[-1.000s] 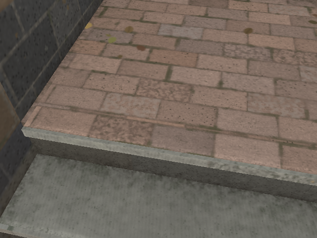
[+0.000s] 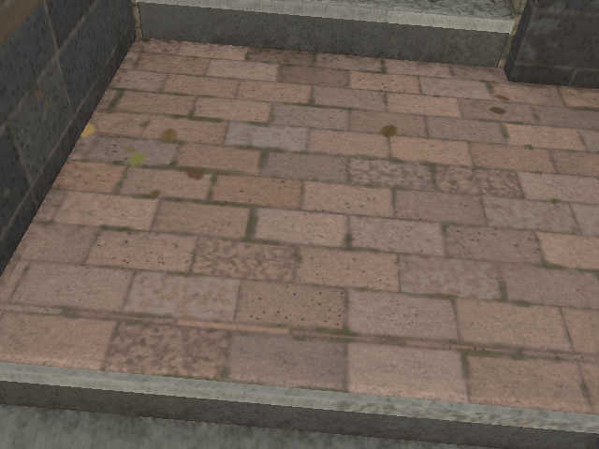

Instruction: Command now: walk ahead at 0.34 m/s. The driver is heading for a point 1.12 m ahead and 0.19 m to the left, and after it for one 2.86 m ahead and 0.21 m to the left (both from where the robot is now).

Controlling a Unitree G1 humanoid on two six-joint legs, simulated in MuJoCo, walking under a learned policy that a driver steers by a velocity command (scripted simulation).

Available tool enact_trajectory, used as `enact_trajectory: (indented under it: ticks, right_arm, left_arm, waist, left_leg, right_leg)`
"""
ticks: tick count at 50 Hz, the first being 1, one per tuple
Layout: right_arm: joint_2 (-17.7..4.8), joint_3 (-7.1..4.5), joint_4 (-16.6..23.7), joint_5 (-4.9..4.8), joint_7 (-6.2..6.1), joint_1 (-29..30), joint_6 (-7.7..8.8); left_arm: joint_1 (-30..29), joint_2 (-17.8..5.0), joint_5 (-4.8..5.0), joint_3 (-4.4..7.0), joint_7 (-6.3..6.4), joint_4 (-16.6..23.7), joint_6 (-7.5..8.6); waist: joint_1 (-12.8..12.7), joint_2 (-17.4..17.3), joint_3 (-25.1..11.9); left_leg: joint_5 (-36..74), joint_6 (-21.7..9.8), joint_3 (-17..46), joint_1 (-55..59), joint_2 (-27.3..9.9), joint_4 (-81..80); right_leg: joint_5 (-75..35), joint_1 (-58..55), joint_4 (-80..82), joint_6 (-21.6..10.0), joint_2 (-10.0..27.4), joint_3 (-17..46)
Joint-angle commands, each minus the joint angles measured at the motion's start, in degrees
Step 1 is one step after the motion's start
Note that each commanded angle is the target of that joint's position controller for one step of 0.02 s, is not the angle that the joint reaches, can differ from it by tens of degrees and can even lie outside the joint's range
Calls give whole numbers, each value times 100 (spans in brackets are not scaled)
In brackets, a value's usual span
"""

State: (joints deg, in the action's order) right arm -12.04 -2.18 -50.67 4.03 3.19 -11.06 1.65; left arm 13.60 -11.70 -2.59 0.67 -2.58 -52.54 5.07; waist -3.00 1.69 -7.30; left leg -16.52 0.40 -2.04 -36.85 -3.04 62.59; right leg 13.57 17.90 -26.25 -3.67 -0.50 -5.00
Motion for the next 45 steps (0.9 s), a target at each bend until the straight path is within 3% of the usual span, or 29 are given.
enact_trajectory:
  ticks: [1,2,4,5,6,7,9,11,13,16,17,18,19,20,21,23,24,25,26,27,28,29,30,31,33,36,39,42,45]
  right_arm:
    - [-450,-91,399,-41,-166,-185,46]
    - [-431,-90,420,-141,-199,-319,147]
    - [-562,-226,119,-67,-317,-985,425]
    - [-1206,-353,50,-164,-416,-1633,520]
    - [-937,-308,-173,12,-413,-2390,559]
    - [-765,-248,-425,205,-366,-2211,576]
    - [-264,-6,-766,247,-43,-2202,288]
    - [458,350,-1124,228,21,-2083,101]
    - [615,483,-1145,388,-48,-1741,118]
    - [392,484,-1064,450,-224,-1671,340]
    - [288,499,-1152,383,-205,-2070,393]
    - [239,499,-1320,295,-238,-2755,411]
    - [87,479,-1218,145,-61,-2625,342]
    - [-226,418,-863,-85,69,-1886,423]
    - [-638,357,-967,-143,165,-2140,550]
    - [-1133,156,-924,-451,157,-2018,696]
    - [-1203,43,-915,-425,231,-1786,695]
    - [-736,64,-860,-34,300,-2310,668]
    - [-489,72,-660,-73,388,-1782,560]
    - [-138,-30,-889,-289,449,-1341,355]
    - [-41,-75,-902,-403,412,-1225,322]
    - [58,-55,-935,-202,267,-1134,330]
    - [147,-23,-890,-74,195,-824,286]
    - [277,58,-796,-42,175,-578,204]
    - [541,127,-673,-167,66,-558,67]
    - [364,215,-581,-103,152,-293,23]
    - [66,206,-577,-37,234,80,37]
    - [61,323,-249,71,22,916,105]
    - [400,605,293,-73,-193,1698,100]
  left_arm:
    - [-828,-695,144,182,-27,480,172]
    - [-617,-716,240,210,-38,361,68]
    - [100,-353,22,192,-103,48,-120]
    - [-54,140,-100,52,-211,268,-44]
    - [-1062,-96,-57,90,-243,589,42]
    - [-1380,-78,43,76,-171,539,119]
    - [-872,-202,245,74,-97,300,33]
    - [-1040,172,117,-138,-122,606,-119]
    - [-1527,326,152,-269,-150,879,-194]
    - [-2123,385,249,-418,-223,1082,-230]
    - [-2637,135,281,-384,-165,1317,-273]
    - [-3076,142,227,-380,-131,1451,-337]
    - [-3740,254,140,-436,-165,1668,-482]
    - [-3565,262,133,-390,-271,1609,-574]
    - [-3309,379,236,-409,-341,1586,-706]
    - [-2139,-20,177,-213,-301,1151,-675]
    - [-1335,-155,77,-108,-176,937,-628]
    - [-554,-346,174,-104,-114,654,-625]
    - [732,-627,-4,48,-20,288,-706]
    - [1638,-902,-340,244,-11,20,-687]
    - [1215,-1056,-349,304,132,-167,-419]
    - [331,-729,-193,249,151,-224,-227]
    - [-150,-100,-46,102,77,-378,-182]
    - [-313,375,34,-63,38,-539,-216]
    - [-944,804,25,-237,7,-481,-194]
    - [-358,297,-237,-95,-58,-657,-117]
    - [122,207,-332,-138,-44,-713,-38]
    - [1345,240,-312,-226,73,-1163,43]
    - [2251,362,-451,-300,27,-1689,9]
  waist:
    - [314,439,542]
    - [321,253,568]
    - [298,-392,292]
    - [482,-1860,-103]
    - [1315,-2071,381]
    - [1155,-1277,910]
    - [718,-734,862]
    - [422,-223,650]
    - [229,-60,590]
    - [257,-224,559]
    - [464,63,443]
    - [764,-312,418]
    - [794,-641,628]
    - [369,-995,585]
    - [257,-1200,301]
    - [-153,-1124,129]
    - [-352,-1253,-226]
    - [-96,-280,-1813]
    - [-636,328,-2110]
    - [-1103,990,-1503]
    - [-720,178,-479]
    - [-255,75,168]
    - [52,-471,290]
    - [288,-324,147]
    - [642,-312,159]
    - [625,-199,120]
    - [475,259,253]
    - [-36,200,356]
    - [-223,204,698]
  left_leg:
    - [-848,-30,178,1156,-113,-2142]
    - [-550,-153,-107,1469,38,-3296]
    - [-134,-553,201,2979,44,-3818]
    - [-87,-2159,2724,4362,-1207,-4232]
    - [-1992,-2769,4879,4752,-1663,-5041]
    - [-1783,-2502,4677,4482,-1693,-4779]
    - [360,-1989,3086,4000,-1506,-4360]
    - [788,-1677,2334,3667,-1503,-4271]
    - [899,-1431,1364,2978,-1047,-4541]
    - [1442,-1241,600,1918,-500,-5001]
    - [1503,-1139,550,1834,-493,-5156]
    - [2093,-1157,681,2026,-537,-5255]
    - [2561,-1209,764,1622,-974,-6002]
    - [4565,-1218,501,890,-827,-6051]
    - [7581,-1408,454,678,-969,-5674]
    - [9787,-965,213,2834,-1049,-4608]
    - [10320,-741,162,2910,-1056,-3936]
    - [9177,-311,477,1648,-775,-2629]
    - [5534,-288,619,656,82,-1462]
    - [661,-302,1226,-329,964,1900]
    - [1130,-557,1962,-1284,678,3231]
    - [1323,-665,1778,-1548,414,3496]
    - [1408,-897,1594,-1771,414,3756]
    - [1500,-1146,1567,-1908,443,4151]
    - [1392,-1439,1638,-2185,415,4616]
    - [1354,-1237,931,-2699,191,4345]
    - [1072,-1098,324,-3046,14,5698]
    - [1009,-1105,672,-4778,-249,5839]
    - [172,-1378,1005,-6891,-450,6158]
  right_leg:
    - [883,-101,912,-1270,1590,1502]
    - [1155,-335,511,-1284,1518,1456]
    - [891,498,-1263,-1031,861,967]
    - [993,2777,-3148,-399,-76,311]
    - [1482,4876,-4931,-333,-608,1305]
    - [804,6013,-7142,-542,-670,1975]
    - [-165,6870,-9820,-1016,-692,1892]
    - [-69,7339,-10856,-1382,-411,1738]
    - [-106,7191,-10400,-1462,-150,1213]
    - [-469,6263,-9297,-1227,307,257]
    - [-989,5810,-7926,-1002,462,66]
    - [-1147,5747,-7440,-765,459,-215]
    - [260,5077,-6604,-576,515,-503]
    - [606,3412,-5838,-494,237,-865]
    - [-197,2187,-5880,-352,-99,-1017]
    - [19,2041,-3885,-339,-547,-917]
    - [-458,1063,-3370,-534,-519,-629]
    - [-2369,-1381,-3415,-1414,307,1064]
    - [-1321,-2162,-1488,-1794,912,2942]
    - [502,-1521,346,-2285,1818,5030]
    - [2825,-532,472,-1630,1610,5105]
    - [3320,492,233,-1492,1417,4369]
    - [3088,995,162,-1491,1278,3734]
    - [2675,1154,289,-1397,1165,3388]
    - [1481,1447,673,-1165,1042,2563]
    - [1024,1163,850,-1005,806,1246]
    - [1226,1269,1151,-1074,822,1291]
    - [1164,-519,1068,-1335,1330,2121]
    - [583,-2367,1200,-1345,1974,2420]
